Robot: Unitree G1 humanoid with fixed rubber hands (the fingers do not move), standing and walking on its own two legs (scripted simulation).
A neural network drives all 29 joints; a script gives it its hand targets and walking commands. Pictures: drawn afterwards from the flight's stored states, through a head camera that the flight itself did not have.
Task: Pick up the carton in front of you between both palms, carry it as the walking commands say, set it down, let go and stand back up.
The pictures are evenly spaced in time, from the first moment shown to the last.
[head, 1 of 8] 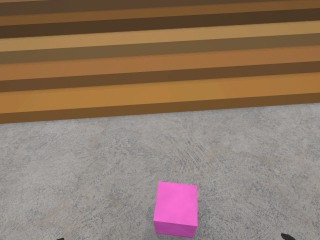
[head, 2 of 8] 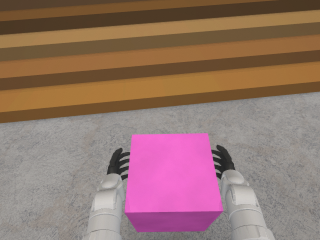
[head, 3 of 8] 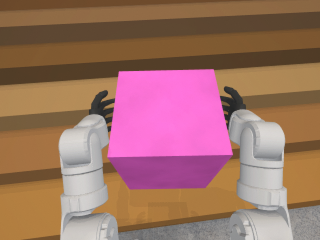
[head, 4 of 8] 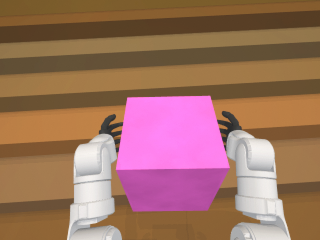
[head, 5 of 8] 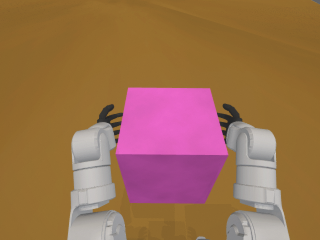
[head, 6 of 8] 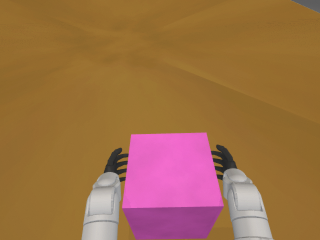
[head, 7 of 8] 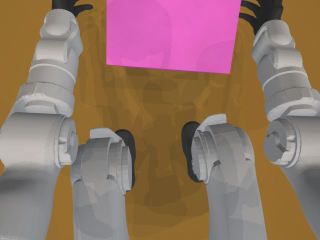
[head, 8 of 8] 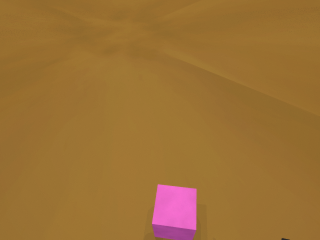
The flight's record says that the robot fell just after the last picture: no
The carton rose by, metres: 2.03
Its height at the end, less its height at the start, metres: +1.28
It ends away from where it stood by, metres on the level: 6.26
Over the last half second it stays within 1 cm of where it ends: yes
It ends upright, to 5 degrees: yes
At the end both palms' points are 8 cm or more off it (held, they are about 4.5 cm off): yes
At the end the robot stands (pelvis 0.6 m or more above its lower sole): yes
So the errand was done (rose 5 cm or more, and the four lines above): yes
